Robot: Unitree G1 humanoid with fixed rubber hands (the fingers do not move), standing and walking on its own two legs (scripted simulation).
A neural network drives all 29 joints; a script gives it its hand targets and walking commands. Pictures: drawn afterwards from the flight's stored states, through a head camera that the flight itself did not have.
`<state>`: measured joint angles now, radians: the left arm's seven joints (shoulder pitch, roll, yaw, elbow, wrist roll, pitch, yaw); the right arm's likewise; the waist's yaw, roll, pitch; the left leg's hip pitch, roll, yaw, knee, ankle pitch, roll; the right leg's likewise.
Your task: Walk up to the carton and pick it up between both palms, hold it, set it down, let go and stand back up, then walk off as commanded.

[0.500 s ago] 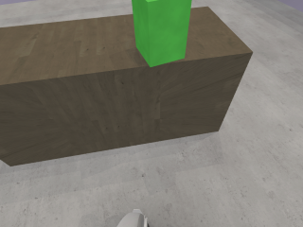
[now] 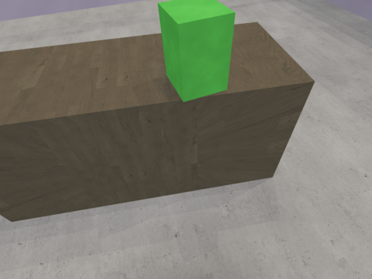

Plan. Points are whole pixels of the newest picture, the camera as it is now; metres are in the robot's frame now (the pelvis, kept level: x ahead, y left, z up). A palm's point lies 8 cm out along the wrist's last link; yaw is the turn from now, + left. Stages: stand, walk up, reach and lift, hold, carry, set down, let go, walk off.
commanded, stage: walk up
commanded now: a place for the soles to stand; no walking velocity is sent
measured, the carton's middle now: (194, 49) +0.85 +0.01 +0.08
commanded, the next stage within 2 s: none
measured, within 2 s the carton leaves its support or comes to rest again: neither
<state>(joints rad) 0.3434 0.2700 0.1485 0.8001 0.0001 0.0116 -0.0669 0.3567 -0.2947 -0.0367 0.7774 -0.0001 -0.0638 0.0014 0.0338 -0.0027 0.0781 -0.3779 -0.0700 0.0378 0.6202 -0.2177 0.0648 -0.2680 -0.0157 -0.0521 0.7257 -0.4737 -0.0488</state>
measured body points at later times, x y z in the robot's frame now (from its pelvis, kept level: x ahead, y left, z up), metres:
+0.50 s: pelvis +0.13 +0.01 -0.01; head +0.14 +0.01 +0.44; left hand +0.15 +0.29 -0.13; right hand +0.23 -0.27 -0.12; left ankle +0.21 +0.09 -0.72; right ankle +0.03 -0.08 -0.66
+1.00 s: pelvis +0.26 -0.09 -0.02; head +0.29 -0.09 +0.43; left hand +0.29 +0.21 -0.14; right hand +0.33 -0.37 -0.14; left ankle +0.21 +0.08 -0.69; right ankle +0.32 -0.15 -0.72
